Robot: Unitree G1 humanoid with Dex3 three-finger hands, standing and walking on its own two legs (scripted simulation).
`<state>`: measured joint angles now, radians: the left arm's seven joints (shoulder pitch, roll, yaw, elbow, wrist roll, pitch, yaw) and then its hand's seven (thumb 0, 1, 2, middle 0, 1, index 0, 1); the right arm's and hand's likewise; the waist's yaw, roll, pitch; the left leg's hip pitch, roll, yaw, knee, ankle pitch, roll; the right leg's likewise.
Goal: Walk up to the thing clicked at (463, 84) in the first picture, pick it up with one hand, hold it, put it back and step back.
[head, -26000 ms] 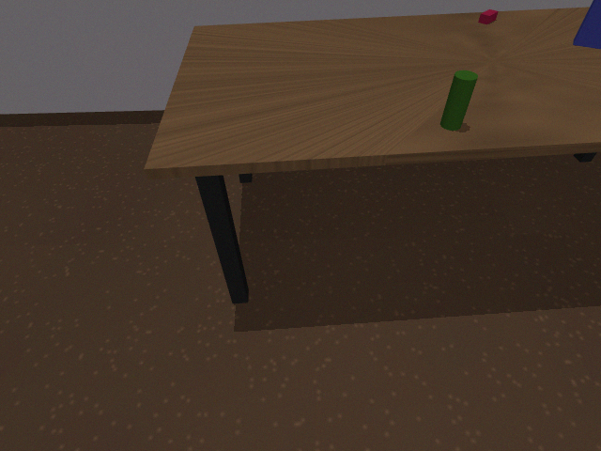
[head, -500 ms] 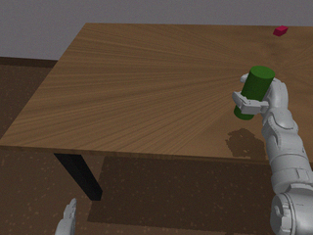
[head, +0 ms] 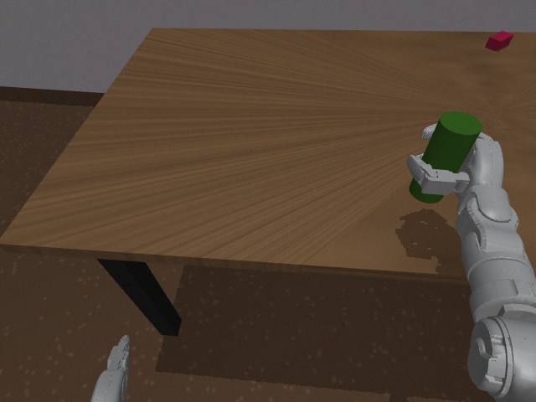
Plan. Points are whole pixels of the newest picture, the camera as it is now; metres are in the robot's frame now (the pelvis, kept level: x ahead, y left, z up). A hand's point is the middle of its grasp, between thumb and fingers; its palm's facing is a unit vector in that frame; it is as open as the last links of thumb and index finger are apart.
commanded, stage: lower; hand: right
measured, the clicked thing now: (441, 160) +0.45 -0.20 +0.13
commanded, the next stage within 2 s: loosen in 1.26 s
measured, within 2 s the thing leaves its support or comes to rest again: rests again in 1.14 s
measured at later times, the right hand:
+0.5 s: hand (422, 184) +0.46 -0.19 +0.07, palm faces +0.17 +0.99 +0.02, open 7.3 cm
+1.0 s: hand (416, 193) +0.47 -0.20 +0.04, palm faces +0.17 +0.98 +0.02, open 7.4 cm
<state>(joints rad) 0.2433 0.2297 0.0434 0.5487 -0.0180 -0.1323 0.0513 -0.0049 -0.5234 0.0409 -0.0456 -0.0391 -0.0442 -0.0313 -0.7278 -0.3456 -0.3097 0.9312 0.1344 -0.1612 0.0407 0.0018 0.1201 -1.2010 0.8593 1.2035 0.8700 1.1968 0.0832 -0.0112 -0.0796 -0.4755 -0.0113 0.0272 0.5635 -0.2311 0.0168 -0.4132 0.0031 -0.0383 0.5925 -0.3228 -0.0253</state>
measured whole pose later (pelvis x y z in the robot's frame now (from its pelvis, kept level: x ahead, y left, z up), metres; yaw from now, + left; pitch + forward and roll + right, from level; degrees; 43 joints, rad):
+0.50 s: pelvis -0.01 +0.00 -0.02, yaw +0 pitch +13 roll +1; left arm 0.28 0.23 0.02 0.42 0.00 -0.12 0.02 -0.01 -0.53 0.05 -0.05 -0.05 -0.05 -0.05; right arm -0.77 -0.38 -0.36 1.09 0.10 -0.31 0.06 0.00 0.12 -1.21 0.85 1.22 0.86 1.21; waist 0.13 0.00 -0.12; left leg -0.68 -0.02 0.03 0.73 -0.29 0.02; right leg -0.63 -0.01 -0.03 0.79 -0.39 -0.03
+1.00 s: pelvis -0.01 -0.01 -0.04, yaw +0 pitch +17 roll +1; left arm 0.33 0.25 0.03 0.28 0.03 -0.10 0.01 -0.01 -0.53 0.05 -0.05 -0.05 -0.05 -0.05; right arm -0.79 -0.40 -0.39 1.13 0.07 -0.37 0.05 0.00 0.12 -1.21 0.85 1.23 0.86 1.22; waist 0.15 0.00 -0.14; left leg -0.82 -0.02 0.04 0.85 -0.33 0.01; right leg -0.77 -0.01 -0.03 0.92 -0.45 -0.03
